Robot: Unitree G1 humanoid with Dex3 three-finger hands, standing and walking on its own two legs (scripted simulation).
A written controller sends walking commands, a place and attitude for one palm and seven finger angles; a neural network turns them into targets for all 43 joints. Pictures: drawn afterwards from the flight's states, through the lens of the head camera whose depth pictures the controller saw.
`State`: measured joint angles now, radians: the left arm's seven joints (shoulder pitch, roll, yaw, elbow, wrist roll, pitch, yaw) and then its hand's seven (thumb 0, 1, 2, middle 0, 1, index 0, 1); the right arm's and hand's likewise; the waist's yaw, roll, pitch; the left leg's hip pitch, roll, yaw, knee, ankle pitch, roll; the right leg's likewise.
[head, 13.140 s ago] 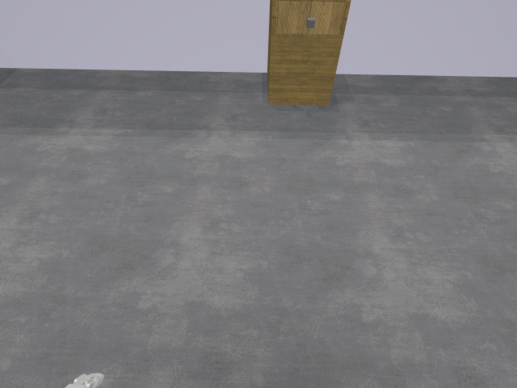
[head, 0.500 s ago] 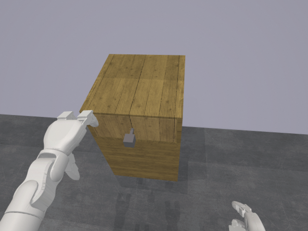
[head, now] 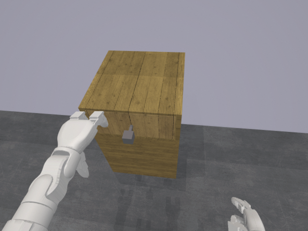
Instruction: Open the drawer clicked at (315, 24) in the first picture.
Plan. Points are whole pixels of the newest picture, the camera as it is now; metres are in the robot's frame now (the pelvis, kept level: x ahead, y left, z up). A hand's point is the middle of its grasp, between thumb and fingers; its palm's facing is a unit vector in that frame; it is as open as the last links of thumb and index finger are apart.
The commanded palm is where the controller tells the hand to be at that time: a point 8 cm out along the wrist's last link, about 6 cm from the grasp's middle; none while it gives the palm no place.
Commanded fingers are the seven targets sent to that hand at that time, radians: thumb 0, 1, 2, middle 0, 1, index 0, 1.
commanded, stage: move the hooked fingers above the handle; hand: left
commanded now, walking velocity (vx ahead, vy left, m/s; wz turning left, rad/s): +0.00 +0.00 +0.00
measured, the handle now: (129, 133) +0.52 +0.18 -0.20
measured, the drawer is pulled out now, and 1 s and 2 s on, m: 0.00 0.00 0.00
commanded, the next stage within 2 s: none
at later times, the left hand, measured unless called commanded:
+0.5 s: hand (104, 136) +0.39 +0.21 -0.02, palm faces -0.06 -0.07 -1.00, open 13.9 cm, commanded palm +0.38 +0.22 +0.03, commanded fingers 0.00 -0.50 0.30 -0.30 -1.20 -0.30 -1.20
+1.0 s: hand (115, 133) +0.44 +0.20 -0.08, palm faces -0.06 -0.02 -1.00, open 13.9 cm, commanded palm +0.43 +0.20 -0.03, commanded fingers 0.00 -0.50 0.30 -0.30 -1.20 -0.30 -1.20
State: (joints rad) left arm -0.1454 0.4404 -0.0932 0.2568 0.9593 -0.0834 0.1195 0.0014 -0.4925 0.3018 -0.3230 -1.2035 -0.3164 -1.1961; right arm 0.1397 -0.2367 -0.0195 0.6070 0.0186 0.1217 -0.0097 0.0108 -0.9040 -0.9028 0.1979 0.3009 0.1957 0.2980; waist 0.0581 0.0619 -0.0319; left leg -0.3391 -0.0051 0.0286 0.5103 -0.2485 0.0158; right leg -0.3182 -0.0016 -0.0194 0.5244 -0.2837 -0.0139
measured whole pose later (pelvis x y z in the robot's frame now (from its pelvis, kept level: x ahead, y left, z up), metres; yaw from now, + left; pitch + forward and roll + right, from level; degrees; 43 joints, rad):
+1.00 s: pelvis -0.01 +0.01 -0.06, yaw -1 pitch +22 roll -1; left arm -0.66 0.40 -0.03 1.03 1.16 -0.10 0.47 0.00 -0.49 0.30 -0.32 -1.20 -0.32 -1.20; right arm 0.30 -0.23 -0.07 0.68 -0.04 0.14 0.01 0.01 -0.90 -0.90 0.20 0.30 0.20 0.30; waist -0.10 0.04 -0.18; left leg -0.94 0.02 0.03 0.97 -0.42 0.03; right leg -0.90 0.02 -0.02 0.94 -0.43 -0.01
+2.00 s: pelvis -0.03 +0.01 -0.10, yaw -2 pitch +29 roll -3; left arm -0.90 0.47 -0.02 1.15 1.16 -0.03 0.46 0.00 -0.49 0.30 -0.34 -1.21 -0.33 -1.24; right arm 0.30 -0.25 -0.01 0.66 -0.04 0.11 0.00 0.00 -0.90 -0.90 0.20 0.30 0.20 0.30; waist -0.18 0.06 -0.18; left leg -1.22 0.04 0.01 1.18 -0.46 0.03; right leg -1.17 0.03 -0.04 1.14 -0.47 -0.01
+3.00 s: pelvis -0.02 +0.01 -0.10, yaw -2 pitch +28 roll -3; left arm -0.83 0.45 0.01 1.12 1.16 -0.04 0.49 0.00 -0.49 0.30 -0.33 -1.21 -0.33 -1.22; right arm 0.29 -0.24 -0.03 0.68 -0.05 0.13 0.01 0.00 -0.90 -0.90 0.20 0.30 0.20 0.30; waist -0.16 0.06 -0.18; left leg -1.18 0.04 0.01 1.16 -0.48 0.03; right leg -1.13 0.03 -0.03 1.11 -0.48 0.00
